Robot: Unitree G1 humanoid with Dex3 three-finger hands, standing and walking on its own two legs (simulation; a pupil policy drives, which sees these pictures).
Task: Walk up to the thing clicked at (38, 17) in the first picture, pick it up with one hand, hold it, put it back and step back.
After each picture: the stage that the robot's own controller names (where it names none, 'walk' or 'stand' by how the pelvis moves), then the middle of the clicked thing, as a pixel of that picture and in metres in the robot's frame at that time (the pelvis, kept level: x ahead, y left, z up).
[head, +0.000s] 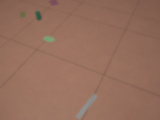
stand; (38, 15) +1.96 +0.57 -0.72
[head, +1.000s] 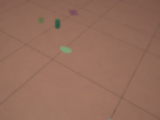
walk; (57, 23) +1.86 +0.24 -0.69
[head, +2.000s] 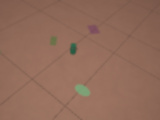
walk; (73, 48) +1.23 +0.03 -0.70
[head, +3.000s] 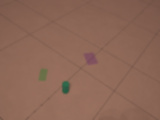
walk; (65, 87) +0.80 +0.08 -0.71
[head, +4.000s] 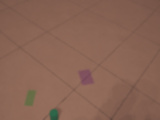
walk; (54, 116) +0.53 +0.17 -0.71
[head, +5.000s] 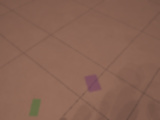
stand; out of the picture +0.42 +0.16 -0.70
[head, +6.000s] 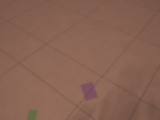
stand; out of the picture +0.39 +0.19 -0.72
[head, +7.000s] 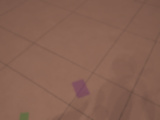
stand; out of the picture +0.36 +0.23 -0.72
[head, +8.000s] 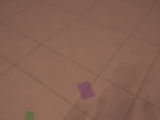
stand; out of the picture +0.38 +0.19 -0.73
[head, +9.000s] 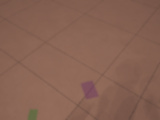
stand; out of the picture +0.38 +0.18 -0.73
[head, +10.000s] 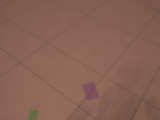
stand; out of the picture +0.38 +0.17 -0.73
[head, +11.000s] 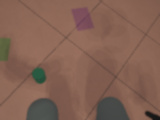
go down; (39, 76) +0.44 +0.18 -0.44
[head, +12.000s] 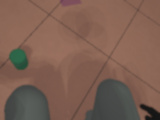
go down; (19, 60) +0.46 +0.22 -0.31
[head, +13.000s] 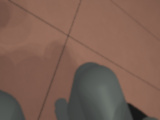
close in; out of the picture +0.44 +0.27 -0.23
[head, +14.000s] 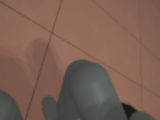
close; out of the picture +0.43 +0.28 -0.23
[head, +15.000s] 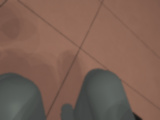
lift; out of the picture +0.38 +0.27 -0.16
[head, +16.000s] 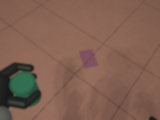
lift; (27, 90) +0.32 +0.18 +0.02
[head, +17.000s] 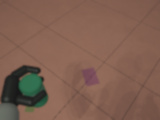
hold; (35, 91) +0.33 +0.17 +0.01
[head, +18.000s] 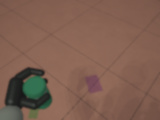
hold; (39, 93) +0.32 +0.16 +0.02
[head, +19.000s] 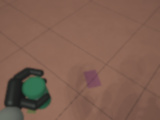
hold; (38, 93) +0.32 +0.16 +0.01
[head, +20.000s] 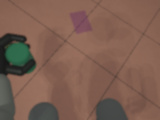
crouch; (22, 59) +0.42 +0.19 -0.07
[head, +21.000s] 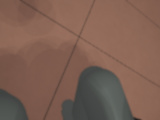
lower; out of the picture +0.45 +0.29 -0.19
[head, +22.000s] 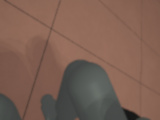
lower; out of the picture +0.43 +0.30 -0.24
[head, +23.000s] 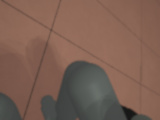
lower; out of the picture +0.44 +0.30 -0.23
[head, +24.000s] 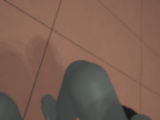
lower; out of the picture +0.44 +0.30 -0.23
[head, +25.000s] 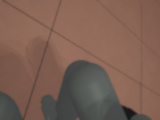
rest; out of the picture +0.44 +0.30 -0.23
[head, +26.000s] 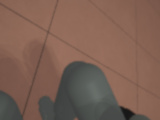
open; out of the picture +0.43 +0.28 -0.24
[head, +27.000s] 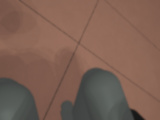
stand; out of the picture +0.44 +0.26 -0.26
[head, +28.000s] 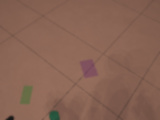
stand; (54, 117) +0.41 +0.15 -0.62
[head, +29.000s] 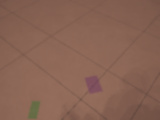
stand; out of the picture +0.41 +0.16 -0.66
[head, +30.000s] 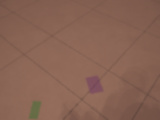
stand; out of the picture +0.40 +0.15 -0.67
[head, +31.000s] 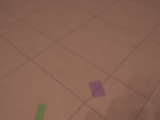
stand; out of the picture +0.42 +0.15 -0.72
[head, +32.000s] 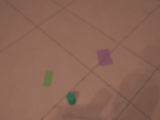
walk; (71, 99) +0.50 +0.15 -0.70
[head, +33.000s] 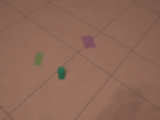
walk; (61, 73) +0.79 +0.10 -0.70
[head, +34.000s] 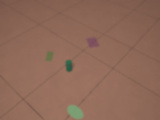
stand; (68, 65) +1.05 +0.15 -0.70
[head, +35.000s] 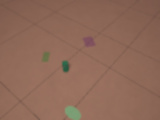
stand; (65, 66) +1.03 +0.16 -0.72
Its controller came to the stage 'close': yes
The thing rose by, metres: 0.71
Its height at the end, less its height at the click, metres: +0.00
